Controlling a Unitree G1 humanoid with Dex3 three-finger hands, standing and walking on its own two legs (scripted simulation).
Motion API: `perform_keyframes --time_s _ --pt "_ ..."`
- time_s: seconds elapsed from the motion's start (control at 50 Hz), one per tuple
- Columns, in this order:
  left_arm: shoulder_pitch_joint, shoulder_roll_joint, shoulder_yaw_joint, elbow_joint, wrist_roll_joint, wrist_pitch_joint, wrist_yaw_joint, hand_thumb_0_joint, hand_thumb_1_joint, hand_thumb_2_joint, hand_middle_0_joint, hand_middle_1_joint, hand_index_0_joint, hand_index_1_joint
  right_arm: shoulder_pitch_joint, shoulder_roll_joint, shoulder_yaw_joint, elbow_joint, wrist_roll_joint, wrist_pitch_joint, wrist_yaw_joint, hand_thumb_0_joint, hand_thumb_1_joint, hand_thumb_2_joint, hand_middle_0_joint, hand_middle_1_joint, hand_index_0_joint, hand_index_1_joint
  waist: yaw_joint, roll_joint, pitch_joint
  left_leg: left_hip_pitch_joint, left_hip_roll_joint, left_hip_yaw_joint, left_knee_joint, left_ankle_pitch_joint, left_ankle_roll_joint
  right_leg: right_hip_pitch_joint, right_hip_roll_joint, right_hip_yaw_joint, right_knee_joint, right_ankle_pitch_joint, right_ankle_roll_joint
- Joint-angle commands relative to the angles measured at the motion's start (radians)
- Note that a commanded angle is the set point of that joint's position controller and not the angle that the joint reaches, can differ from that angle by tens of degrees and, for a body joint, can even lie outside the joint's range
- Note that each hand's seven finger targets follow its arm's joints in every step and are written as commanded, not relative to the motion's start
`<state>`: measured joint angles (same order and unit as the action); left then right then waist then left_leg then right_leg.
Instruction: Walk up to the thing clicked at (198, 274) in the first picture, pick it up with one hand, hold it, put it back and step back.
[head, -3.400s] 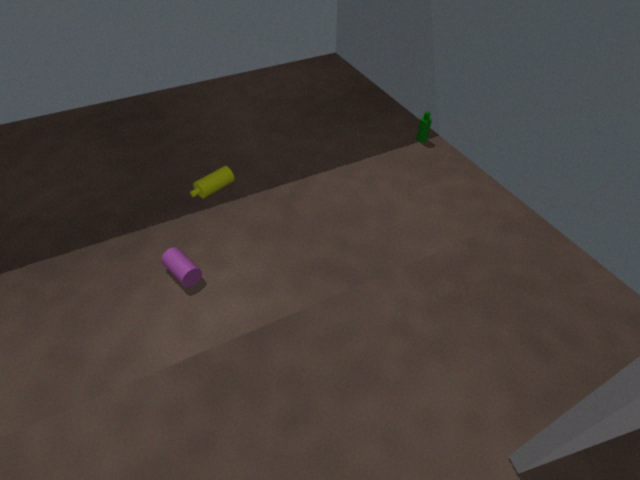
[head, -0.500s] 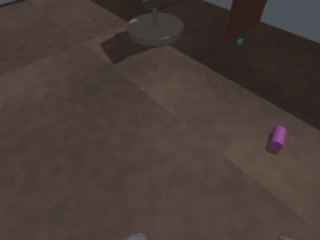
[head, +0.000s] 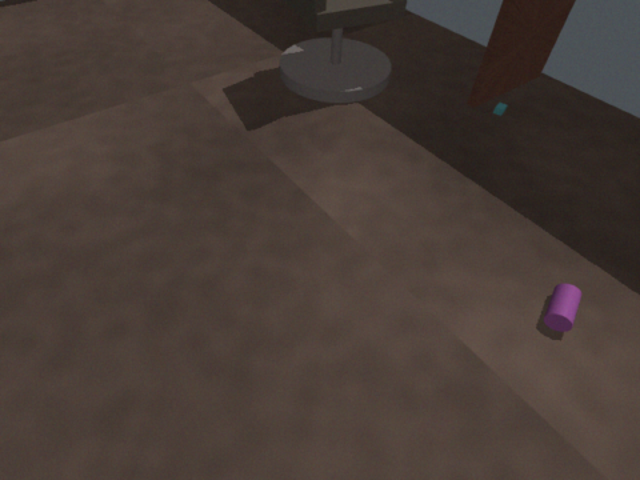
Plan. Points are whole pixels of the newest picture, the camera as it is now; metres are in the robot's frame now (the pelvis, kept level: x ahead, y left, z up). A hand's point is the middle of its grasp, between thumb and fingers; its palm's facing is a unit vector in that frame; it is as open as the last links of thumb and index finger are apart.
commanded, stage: walk up
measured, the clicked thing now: (562, 307) +0.77 -0.87 -0.71
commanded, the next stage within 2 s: stand in 0.46 s
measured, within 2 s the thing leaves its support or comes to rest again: neither
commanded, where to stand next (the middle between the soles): +0.08 -0.02 m, yaw -1 degrees
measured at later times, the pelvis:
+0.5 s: pelvis +0.01 +0.00 +0.02, yaw +1 degrees
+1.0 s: pelvis +0.00 -0.01 +0.03, yaw +0 degrees
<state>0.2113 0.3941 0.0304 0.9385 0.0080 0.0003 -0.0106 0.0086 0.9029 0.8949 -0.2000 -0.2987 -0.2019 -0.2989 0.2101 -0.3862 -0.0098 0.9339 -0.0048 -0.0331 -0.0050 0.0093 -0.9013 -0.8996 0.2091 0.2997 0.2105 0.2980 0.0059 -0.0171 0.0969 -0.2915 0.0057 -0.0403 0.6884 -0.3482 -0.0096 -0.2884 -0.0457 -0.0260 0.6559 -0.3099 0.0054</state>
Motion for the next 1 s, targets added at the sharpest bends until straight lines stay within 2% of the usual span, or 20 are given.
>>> perform_keyframes --time_s 0.0,0.02,0.04,0.06,0.08,0.1,0.12,0.18,0.26,0.36,0.42,0.46,0.5,0.62,0.68,0.76,0.86,0.94,0.96,0.98 --pt "-0.028 0.296 0.061 -0.045 0.002 -0.042 0.013 0.0 0.9 0.9 -0.2 -0.3 -0.2 -0.3 -0.032 -0.18 -0.053 -0.049 0.015 -0.01 -0.02 0.0 -0.9 -0.9 0.2 0.3 0.2 0.3 -0.005 -0.053 -0.124 -0.019 -0.015 0.0 -0.002 0.023 0.035 0.059 -0.243 0.288 -0.251 0.183 -0.179" --pt "-0.082 0.285 0.056 -0.056 0.003 -0.039 0.009 0.0 0.9 0.9 -0.2 -0.3 -0.2 -0.3 -0.007 -0.18 -0.056 -0.017 0.007 -0.009 -0.021 0.0 -0.9 -0.9 0.2 0.3 0.2 0.3 -0.03 -0.074 -0.098 0.051 -0.007 0.0 -0.039 -0.055 0.034 -0.014 -0.254 0.284 -0.254 0.122 -0.184" --pt "-0.108 0.256 0.045 -0.057 0.001 -0.034 0.006 0.0 0.9 0.9 -0.2 -0.3 -0.2 -0.3 0.003 -0.188 -0.059 0.002 0.003 -0.012 -0.017 0.0 -0.9 -0.9 0.2 0.3 0.2 0.3 -0.043 -0.059 -0.09 0.085 0.002 -0.029 -0.121 -0.02 0.039 -0.04 -0.215 0.229 -0.245 0.091 -0.147" --pt "-0.11 0.229 0.035 -0.055 0.0 -0.03 0.004 0.0 0.9 0.9 -0.2 -0.3 -0.2 -0.3 -0.018 -0.206 -0.061 0.009 0.002 -0.016 -0.014 0.0 -0.9 -0.9 0.2 0.3 0.2 0.3 -0.036 -0.035 -0.088 0.105 0.034 -0.079 -0.185 0.038 0.057 -0.064 -0.161 0.166 -0.223 0.064 -0.104" --pt "-0.107 0.21 0.029 -0.043 -0.004 -0.028 0.003 0.0 0.9 0.9 -0.2 -0.3 -0.2 -0.3 -0.064 -0.22 -0.06 0.006 0.001 -0.02 -0.009 0.0 -0.9 -0.9 0.2 0.3 0.2 0.3 -0.016 -0.009 -0.067 0.061 0.068 -0.131 -0.226 0.041 0.078 -0.053 -0.099 0.11 -0.201 0.014 -0.067" --pt "-0.101 0.206 0.03 -0.026 -0.002 -0.028 0.002 0.0 0.9 0.9 -0.2 -0.3 -0.2 -0.3 -0.083 -0.217 -0.056 0.007 0.002 -0.022 -0.006 0.0 -0.9 -0.9 0.2 0.3 0.2 0.3 -0.001 -0.025 -0.069 0.033 0.093 -0.156 -0.243 0.031 0.086 -0.015 -0.07 0.083 -0.2 -0.026 -0.056" --pt "-0.096 0.202 0.03 -0.011 -0.001 -0.03 0.0 0.0 0.9 0.9 -0.2 -0.3 -0.2 -0.3 -0.101 -0.219 -0.051 0.01 0.002 -0.021 -0.003 0.0 -0.9 -0.9 0.2 0.3 0.2 0.3 0.008 -0.028 -0.064 0.009 0.095 -0.152 -0.246 0.008 0.086 0.011 -0.065 0.087 -0.22 -0.046 -0.054" --pt "-0.117 0.21 0.03 0.01 -0.003 -0.038 0.001 0.0 0.9 0.9 -0.2 -0.3 -0.2 -0.3 -0.092 -0.2 -0.038 0.042 0.001 -0.025 -0.004 0.0 -0.9 -0.9 0.2 0.3 0.2 0.3 -0.001 -0.034 -0.112 0.028 0.061 -0.093 -0.236 0.144 0.058 0.097 -0.105 0.118 -0.238 0.074 -0.07" --pt "-0.123 0.197 0.025 0.043 -0.011 -0.038 0.005 0.0 0.9 0.9 -0.2 -0.3 -0.2 -0.3 -0.124 -0.207 -0.033 0.071 0.003 -0.027 -0.007 0.0 -0.9 -0.9 0.2 0.3 0.2 0.3 0.009 0.014 -0.148 0.087 0.075 -0.09 -0.245 0.284 0.055 0.135 -0.099 0.079 -0.242 0.21 -0.06" --pt "-0.154 0.19 0.021 0.07 -0.014 -0.029 0.004 0.0 0.9 0.9 -0.2 -0.3 -0.2 -0.3 -0.141 -0.205 -0.03 0.099 0.001 -0.023 -0.009 0.0 -0.9 -0.9 0.2 0.3 0.2 0.3 0.012 0.03 -0.142 0.082 0.094 -0.104 -0.307 0.3 0.051 0.176 -0.085 0.055 -0.258 0.196 -0.046" --pt "-0.169 0.187 0.017 0.091 -0.011 -0.025 0.002 0.0 0.9 0.9 -0.2 -0.3 -0.2 -0.3 -0.165 -0.201 -0.027 0.108 0.0 -0.019 -0.008 0.0 -0.9 -0.9 0.2 0.3 0.2 0.3 0.012 0.034 -0.11 0.063 0.093 -0.109 -0.345 0.234 0.048 0.172 -0.08 0.053 -0.283 0.154 -0.034" --pt "-0.174 0.18 0.011 0.109 -0.011 -0.03 0.007 0.0 0.9 0.9 -0.2 -0.3 -0.2 -0.3 -0.176 -0.191 -0.026 0.122 0.004 -0.014 -0.005 0.0 -0.9 -0.9 0.2 0.3 0.2 0.3 0.007 0.052 -0.107 0.111 0.112 -0.108 -0.359 0.336 0.033 0.17 -0.087 0.073 -0.312 0.198 -0.031" --pt "-0.184 0.184 0.01 0.117 -0.01 -0.034 0.009 0.0 0.9 0.9 -0.2 -0.3 -0.2 -0.3 -0.175 -0.192 -0.028 0.132 0.004 -0.013 -0.004 0.0 -0.9 -0.9 0.2 0.3 0.2 0.3 0.002 0.042 -0.13 0.126 0.111 -0.099 -0.36 0.364 0.028 0.196 -0.089 0.071 -0.32 0.231 -0.027" --pt "-0.192 0.184 0.005 0.142 -0.007 -0.037 0.012 0.0 0.9 0.9 -0.2 -0.3 -0.2 -0.3 -0.196 -0.189 -0.032 0.15 0.003 -0.003 -0.001 0.0 -0.9 -0.9 0.2 0.3 0.2 0.3 0.001 0.031 -0.142 0.152 0.114 -0.084 -0.389 0.334 0.025 0.212 -0.093 0.073 -0.356 0.219 -0.025" --pt "-0.187 0.189 0.006 0.152 -0.005 -0.035 0.012 0.0 0.9 0.9 -0.2 -0.3 -0.2 -0.3 -0.197 -0.183 -0.03 0.157 0.0 0.002 0.002 0.0 -0.9 -0.9 0.2 0.3 0.2 0.3 0.0 0.022 -0.112 0.125 0.104 -0.083 -0.423 0.206 0.022 0.189 -0.088 0.077 -0.379 0.134 -0.02" --pt "-0.183 0.191 0.005 0.156 -0.003 -0.038 0.014 0.0 0.9 0.9 -0.2 -0.3 -0.2 -0.3 -0.196 -0.177 -0.031 0.16 0.001 0.002 0.004 0.0 -0.9 -0.9 0.2 0.3 0.2 0.3 -0.001 0.006 -0.127 0.168 0.109 -0.079 -0.415 0.263 0.021 0.174 -0.093 0.078 -0.384 0.163 -0.024" --pt "-0.183 0.192 0.006 0.154 -0.003 -0.038 0.015 0.0 0.9 0.9 -0.2 -0.3 -0.2 -0.3 -0.189 -0.173 -0.032 0.163 -0.003 0.005 0.006 0.0 -0.9 -0.9 0.2 0.3 0.2 0.3 -0.002 0.003 -0.116 0.161 0.106 -0.071 -0.412 0.239 0.021 0.16 -0.094 0.086 -0.396 0.129 -0.022" --pt "-0.172 0.198 0.009 0.153 -0.001 -0.03 0.014 0.0 0.9 0.9 -0.2 -0.3 -0.2 -0.3 -0.171 -0.173 -0.032 0.168 -0.004 0.009 0.007 0.0 -0.9 -0.9 0.2 0.3 0.2 0.3 -0.003 0.006 -0.087 0.119 0.091 -0.066 -0.424 0.122 0.019 0.132 -0.089 0.1 -0.413 0.008 -0.021" --pt "-0.173 0.192 0.007 0.151 0.001 -0.029 0.015 0.0 0.9 0.9 -0.2 -0.3 -0.2 -0.3 -0.177 -0.172 -0.033 0.163 -0.004 0.011 0.008 0.0 -0.9 -0.9 0.2 0.3 0.2 0.3 -0.001 0.001 -0.081 0.122 0.092 -0.066 -0.419 0.123 0.022 0.119 -0.089 0.099 -0.416 -0.017 -0.022" --pt "-0.177 0.199 0.009 0.151 0.0 -0.029 0.014 0.0 0.9 0.9 -0.2 -0.3 -0.2 -0.3 -0.169 -0.173 -0.035 0.165 -0.005 0.01 0.007 0.0 -0.9 -0.9 0.2 0.3 0.2 0.3 -0.004 0.001 -0.098 0.134 0.099 -0.069 -0.419 0.147 0.024 0.129 -0.092 0.103 -0.406 0.012 -0.025"
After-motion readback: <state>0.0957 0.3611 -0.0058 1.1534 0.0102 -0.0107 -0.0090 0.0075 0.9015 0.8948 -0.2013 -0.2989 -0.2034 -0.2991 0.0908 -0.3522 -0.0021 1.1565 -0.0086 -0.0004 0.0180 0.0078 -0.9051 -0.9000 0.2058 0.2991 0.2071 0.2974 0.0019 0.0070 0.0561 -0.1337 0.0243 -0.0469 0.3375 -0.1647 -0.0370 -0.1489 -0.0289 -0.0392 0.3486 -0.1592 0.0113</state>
